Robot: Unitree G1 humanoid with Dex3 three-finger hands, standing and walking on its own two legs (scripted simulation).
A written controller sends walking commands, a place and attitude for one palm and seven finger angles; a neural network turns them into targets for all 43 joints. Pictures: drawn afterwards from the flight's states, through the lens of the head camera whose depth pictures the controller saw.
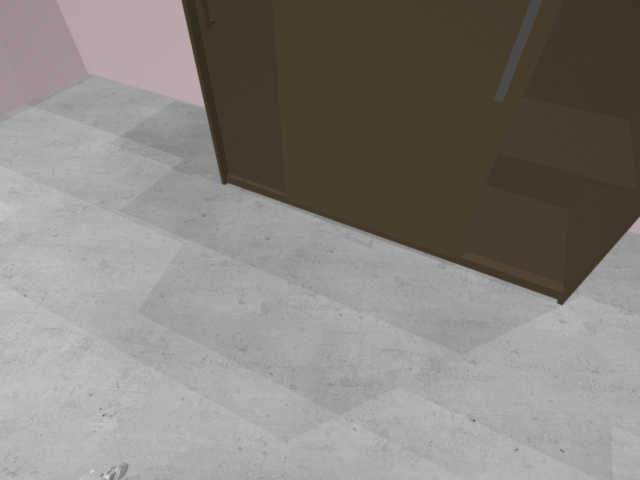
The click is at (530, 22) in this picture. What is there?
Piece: wardrobe's sliding door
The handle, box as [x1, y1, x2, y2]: [494, 0, 541, 101]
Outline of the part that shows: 541,0 531,0 529,3 494,100 502,101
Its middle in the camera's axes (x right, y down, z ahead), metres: +0.49 -0.49 +0.94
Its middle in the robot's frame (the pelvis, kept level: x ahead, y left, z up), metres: +1.07 -0.43 +0.12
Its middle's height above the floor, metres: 0.89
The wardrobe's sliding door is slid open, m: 0.41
